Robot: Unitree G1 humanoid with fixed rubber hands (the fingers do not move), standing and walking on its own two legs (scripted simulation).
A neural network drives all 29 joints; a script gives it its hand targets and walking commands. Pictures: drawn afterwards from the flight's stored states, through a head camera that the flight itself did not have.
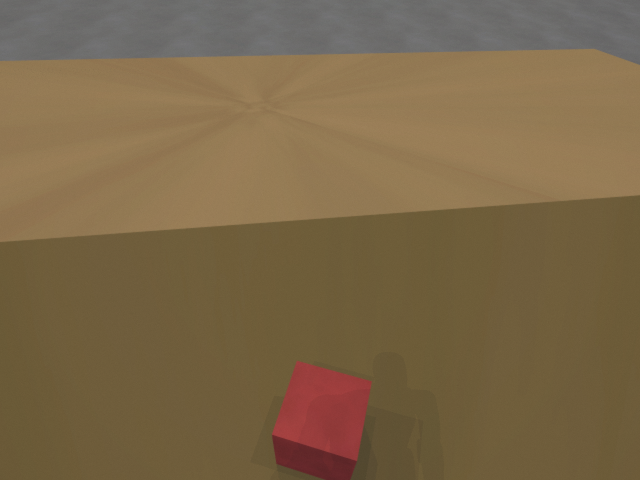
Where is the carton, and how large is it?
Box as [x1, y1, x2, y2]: [272, 361, 371, 479]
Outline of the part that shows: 297,361 272,433 276,463 325,479 349,479 356,462 371,381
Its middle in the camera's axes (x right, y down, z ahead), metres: +0.01 +0.50 +1.08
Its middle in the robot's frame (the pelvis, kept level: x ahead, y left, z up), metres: +0.44 -0.02 -0.65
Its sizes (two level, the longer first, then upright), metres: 0.210 0.200 0.250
